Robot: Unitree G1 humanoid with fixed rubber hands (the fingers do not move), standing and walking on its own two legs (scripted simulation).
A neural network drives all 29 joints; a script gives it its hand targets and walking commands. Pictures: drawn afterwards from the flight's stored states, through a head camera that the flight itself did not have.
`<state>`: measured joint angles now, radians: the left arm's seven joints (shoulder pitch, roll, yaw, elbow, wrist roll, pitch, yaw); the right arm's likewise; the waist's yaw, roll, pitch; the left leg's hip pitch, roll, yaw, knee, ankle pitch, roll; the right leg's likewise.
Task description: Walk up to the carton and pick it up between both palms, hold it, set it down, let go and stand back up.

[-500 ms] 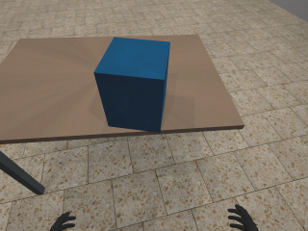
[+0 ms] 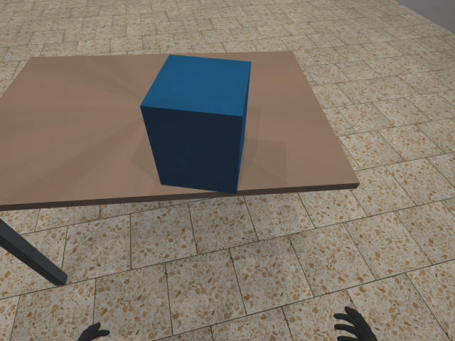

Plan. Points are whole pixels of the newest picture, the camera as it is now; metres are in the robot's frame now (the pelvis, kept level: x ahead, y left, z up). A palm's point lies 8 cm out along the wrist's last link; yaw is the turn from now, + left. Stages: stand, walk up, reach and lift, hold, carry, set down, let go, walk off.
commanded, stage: stand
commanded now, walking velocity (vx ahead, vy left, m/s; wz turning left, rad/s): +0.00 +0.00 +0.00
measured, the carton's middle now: (203, 126) +0.59 +0.06 +0.02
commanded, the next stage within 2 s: none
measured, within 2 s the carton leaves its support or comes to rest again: neither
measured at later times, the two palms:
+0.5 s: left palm out of the picture +0.07 +0.27 -0.10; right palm out of the picture +0.09 -0.24 -0.10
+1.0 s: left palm out of the picture +0.04 +0.27 -0.10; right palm out of the picture +0.06 -0.25 -0.10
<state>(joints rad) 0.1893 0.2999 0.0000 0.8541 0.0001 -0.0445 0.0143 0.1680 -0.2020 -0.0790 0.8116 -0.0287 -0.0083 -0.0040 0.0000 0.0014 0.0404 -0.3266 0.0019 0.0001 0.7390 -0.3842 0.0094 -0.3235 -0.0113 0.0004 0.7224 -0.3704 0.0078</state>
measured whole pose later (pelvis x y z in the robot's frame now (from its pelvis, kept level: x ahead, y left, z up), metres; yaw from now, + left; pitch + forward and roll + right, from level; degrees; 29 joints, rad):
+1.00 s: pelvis -0.04 +0.00 +0.02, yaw +0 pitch +0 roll +0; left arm 0.19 0.30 0.00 0.96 0.00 -0.05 0.00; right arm 0.14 -0.20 -0.06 0.93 -0.03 -0.02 0.00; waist 0.00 0.00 0.04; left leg -0.32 0.00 0.00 0.53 -0.20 0.01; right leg -0.32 -0.01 0.00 0.51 -0.19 0.01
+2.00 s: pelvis -0.04 +0.00 +0.02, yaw +0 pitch +1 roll +0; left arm 0.19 0.30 0.00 0.97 0.00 -0.04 0.00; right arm 0.13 -0.21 -0.07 0.96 -0.03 -0.02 0.01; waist 0.00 0.00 0.04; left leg -0.32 0.00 0.00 0.49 -0.18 0.00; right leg -0.32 -0.01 0.00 0.48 -0.17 0.01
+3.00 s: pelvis -0.04 +0.00 +0.02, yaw +0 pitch +0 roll +0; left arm 0.19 0.30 0.00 0.99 0.00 -0.05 0.00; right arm 0.13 -0.21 -0.08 0.97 -0.03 -0.02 0.01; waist 0.00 0.00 0.03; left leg -0.30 0.00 0.00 0.49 -0.18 0.00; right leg -0.30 -0.01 0.00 0.47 -0.17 0.01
